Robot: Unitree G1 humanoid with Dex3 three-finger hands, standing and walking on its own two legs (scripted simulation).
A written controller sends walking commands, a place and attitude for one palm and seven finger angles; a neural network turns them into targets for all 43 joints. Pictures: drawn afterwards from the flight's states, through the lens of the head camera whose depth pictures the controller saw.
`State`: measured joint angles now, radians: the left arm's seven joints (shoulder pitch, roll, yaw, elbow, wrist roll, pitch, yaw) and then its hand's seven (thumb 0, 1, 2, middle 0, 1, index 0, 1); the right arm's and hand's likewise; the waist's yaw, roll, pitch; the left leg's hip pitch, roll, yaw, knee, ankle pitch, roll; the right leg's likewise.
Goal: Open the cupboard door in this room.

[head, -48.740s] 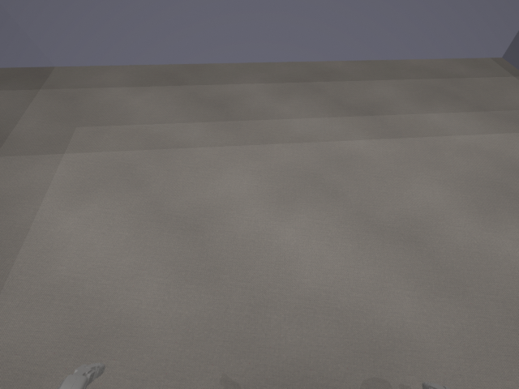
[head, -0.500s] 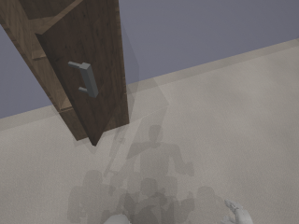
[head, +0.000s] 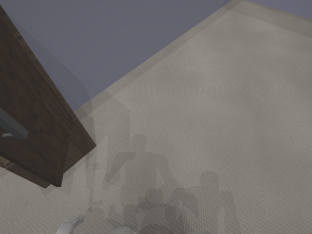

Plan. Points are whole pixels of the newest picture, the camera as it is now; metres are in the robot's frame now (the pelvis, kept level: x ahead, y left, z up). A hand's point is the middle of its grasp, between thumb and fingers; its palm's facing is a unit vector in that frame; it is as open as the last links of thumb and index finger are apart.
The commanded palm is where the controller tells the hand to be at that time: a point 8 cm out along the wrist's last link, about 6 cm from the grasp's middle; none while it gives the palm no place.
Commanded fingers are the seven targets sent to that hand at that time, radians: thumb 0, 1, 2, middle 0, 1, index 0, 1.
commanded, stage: walk to a spot facing it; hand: left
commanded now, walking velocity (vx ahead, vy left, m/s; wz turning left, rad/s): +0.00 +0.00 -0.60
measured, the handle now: (1, 124) +0.36 +0.42 +0.07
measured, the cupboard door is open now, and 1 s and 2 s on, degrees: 49 49 49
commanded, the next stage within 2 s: turn to face it in 1.86 s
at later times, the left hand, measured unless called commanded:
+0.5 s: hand (88, 225) +0.16 +0.22 -0.16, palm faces -0.23 -0.96 -0.15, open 7.3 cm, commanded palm none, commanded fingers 0.00 0.90 0.90 -0.20 -0.30 -0.20 -0.30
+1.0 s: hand (170, 138) +0.44 -0.03 -0.16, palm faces -0.57 -0.80 -0.19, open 7.3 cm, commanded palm none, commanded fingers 0.00 0.90 0.90 -0.20 -0.30 -0.20 -0.30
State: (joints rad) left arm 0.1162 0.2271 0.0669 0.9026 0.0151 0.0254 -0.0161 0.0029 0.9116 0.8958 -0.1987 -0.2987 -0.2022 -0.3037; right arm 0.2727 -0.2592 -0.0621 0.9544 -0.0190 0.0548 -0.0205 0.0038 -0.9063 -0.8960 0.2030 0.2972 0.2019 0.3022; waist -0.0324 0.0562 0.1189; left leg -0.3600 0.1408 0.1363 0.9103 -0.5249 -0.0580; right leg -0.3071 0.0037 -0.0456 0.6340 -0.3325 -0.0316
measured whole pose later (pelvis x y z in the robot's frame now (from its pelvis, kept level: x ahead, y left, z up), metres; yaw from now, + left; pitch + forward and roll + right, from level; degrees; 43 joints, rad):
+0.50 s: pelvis +0.08 +0.03 +0.02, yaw -18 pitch +0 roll -2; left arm 0.29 0.23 0.10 0.99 0.03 0.04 -0.05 0.01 0.91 0.90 -0.20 -0.30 -0.20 -0.30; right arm 0.24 -0.18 -0.03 0.87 -0.04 -0.05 -0.02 0.00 -0.91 -0.90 0.20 0.30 0.20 0.30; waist 0.02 -0.04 0.04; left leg -0.21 0.05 0.11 0.51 -0.31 0.03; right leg -0.48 0.02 0.01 1.09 -0.38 -0.01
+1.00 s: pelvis +0.23 -0.10 +0.00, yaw -34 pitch -1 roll +1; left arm 0.09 0.19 0.06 0.92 0.00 -0.04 -0.02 0.00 0.91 0.90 -0.20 -0.30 -0.20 -0.30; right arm 0.45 -0.14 -0.03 1.09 -0.02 0.00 -0.01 0.01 -0.91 -0.90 0.20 0.30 0.20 0.30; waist -0.06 -0.01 0.12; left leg -0.32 0.12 0.09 1.30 -0.42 -0.04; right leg -0.35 0.06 -0.13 0.65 -0.30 -0.14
